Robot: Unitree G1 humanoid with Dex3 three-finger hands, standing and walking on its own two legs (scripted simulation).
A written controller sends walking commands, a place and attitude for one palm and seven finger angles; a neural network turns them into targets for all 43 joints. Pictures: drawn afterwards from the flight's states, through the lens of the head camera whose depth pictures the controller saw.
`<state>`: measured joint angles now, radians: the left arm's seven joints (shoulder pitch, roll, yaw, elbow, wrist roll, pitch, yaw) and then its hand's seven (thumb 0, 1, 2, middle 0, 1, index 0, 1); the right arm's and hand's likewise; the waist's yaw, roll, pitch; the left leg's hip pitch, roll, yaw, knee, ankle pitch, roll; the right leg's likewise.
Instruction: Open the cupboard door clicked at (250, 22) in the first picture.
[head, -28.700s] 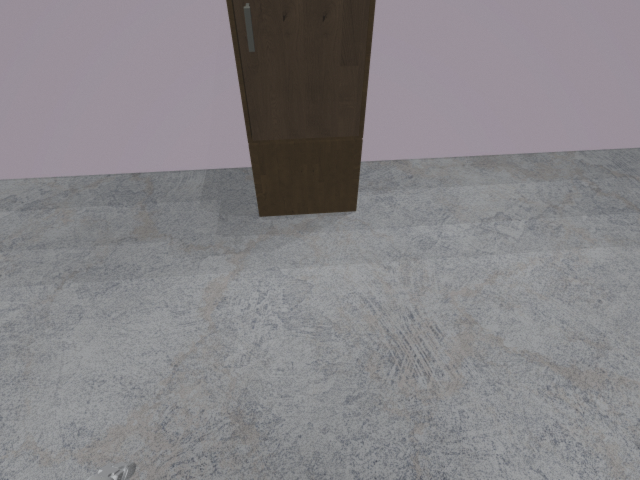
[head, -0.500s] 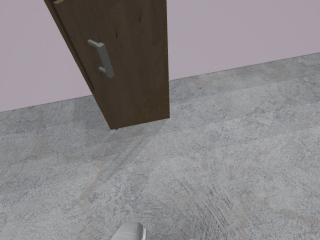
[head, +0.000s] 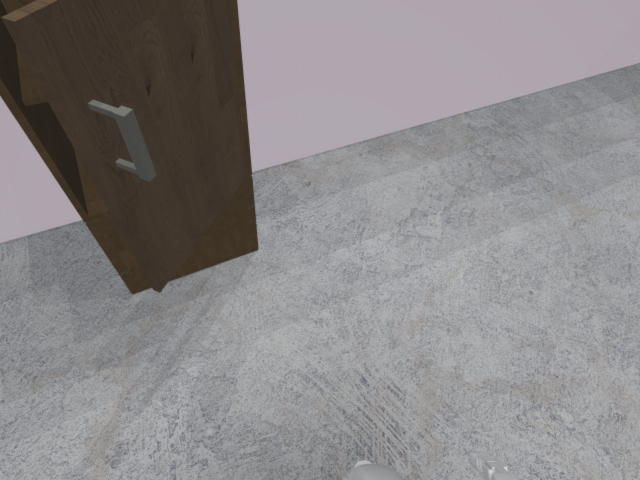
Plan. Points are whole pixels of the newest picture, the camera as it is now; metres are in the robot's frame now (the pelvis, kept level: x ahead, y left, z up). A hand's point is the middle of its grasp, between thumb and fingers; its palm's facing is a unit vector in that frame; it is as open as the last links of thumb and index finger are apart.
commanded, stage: walk to a spot facing it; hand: left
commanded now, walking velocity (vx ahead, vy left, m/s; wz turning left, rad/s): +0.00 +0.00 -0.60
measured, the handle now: (124, 142) +0.52 +0.35 +0.07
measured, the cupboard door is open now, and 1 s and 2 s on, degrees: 41 41 41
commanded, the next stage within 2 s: none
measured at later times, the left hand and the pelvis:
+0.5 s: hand (242, 450) +0.17 +0.12 -0.16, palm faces -0.34 -0.91 -0.25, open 7.4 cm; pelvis +0.01 -0.04 +0.00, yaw -20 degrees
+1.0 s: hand (294, 347) +0.33 +0.07 -0.17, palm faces -0.58 -0.80 -0.14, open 7.4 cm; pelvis +0.14 -0.04 +0.01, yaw -37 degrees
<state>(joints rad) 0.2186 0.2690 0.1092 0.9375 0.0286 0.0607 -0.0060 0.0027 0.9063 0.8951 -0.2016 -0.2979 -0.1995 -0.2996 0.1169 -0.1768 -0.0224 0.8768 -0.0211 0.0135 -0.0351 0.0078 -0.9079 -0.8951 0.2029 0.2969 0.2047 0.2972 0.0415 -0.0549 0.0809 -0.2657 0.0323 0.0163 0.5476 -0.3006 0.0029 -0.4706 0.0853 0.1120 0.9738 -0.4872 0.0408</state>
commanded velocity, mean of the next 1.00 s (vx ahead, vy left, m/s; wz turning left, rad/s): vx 0.19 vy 0.00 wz -0.60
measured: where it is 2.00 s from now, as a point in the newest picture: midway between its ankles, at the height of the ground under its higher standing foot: (451, 406)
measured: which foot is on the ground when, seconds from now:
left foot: down 0.00-0.30, up 0.32-0.68, down 0.70-1.00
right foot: up 0.00-0.28, down 0.30-0.70, up 0.72-1.00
